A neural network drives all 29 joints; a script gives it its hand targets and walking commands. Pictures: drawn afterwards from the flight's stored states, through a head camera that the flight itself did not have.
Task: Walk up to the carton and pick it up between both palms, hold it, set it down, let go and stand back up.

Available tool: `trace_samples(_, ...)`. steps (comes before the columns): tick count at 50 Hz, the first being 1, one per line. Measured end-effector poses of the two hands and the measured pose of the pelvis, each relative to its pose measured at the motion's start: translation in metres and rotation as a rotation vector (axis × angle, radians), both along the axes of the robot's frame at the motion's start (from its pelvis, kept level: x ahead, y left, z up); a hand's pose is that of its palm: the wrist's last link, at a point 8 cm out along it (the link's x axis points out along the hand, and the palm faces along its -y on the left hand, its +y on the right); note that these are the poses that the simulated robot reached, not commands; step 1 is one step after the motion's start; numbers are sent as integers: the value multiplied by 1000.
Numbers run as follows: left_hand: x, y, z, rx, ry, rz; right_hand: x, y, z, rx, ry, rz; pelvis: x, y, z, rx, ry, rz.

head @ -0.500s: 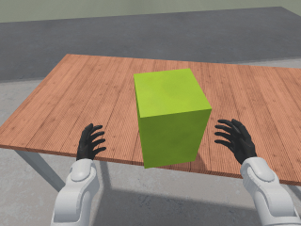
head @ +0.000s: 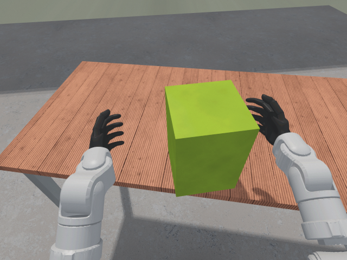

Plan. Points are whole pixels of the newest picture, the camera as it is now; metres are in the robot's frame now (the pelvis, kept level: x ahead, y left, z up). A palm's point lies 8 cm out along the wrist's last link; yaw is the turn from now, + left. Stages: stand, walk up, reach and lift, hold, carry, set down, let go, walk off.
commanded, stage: reach and lift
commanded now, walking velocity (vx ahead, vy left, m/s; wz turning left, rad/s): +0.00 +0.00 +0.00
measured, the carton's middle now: (202, 141) +0.39 -0.04 +0.07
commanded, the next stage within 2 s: none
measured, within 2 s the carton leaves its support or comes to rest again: neither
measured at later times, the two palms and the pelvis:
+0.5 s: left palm (98, 116) +0.35 +0.19 +0.18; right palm (261, 95) +0.43 -0.16 +0.18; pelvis +0.05 +0.01 +0.00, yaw +2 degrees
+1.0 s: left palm (105, 126) +0.35 +0.18 +0.15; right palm (259, 103) +0.43 -0.16 +0.16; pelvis +0.05 +0.01 +0.01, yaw +2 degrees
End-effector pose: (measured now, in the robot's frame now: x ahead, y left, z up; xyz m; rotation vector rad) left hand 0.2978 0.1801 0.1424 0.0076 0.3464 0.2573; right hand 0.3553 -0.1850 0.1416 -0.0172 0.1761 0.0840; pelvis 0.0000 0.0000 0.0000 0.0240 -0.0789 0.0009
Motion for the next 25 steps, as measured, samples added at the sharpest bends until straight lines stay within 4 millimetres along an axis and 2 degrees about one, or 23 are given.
trace_samples(13, 35, 1, 23, -8, -34, -17, 56, 17, 24, -14, -20, 25, 35, 5, 3, -32, 22, 27)
trace_samples(17, 42, 2, 29, -9, -59, -31, 66, 24, 30, -24, -38, 36, 43, 5, 4, -42, 33, 38)
trace_samples(25, 57, 13, 33, 0, -60, -21, 75, 23, 38, -35, -46, 37, 51, 9, 5, -49, 56, 29)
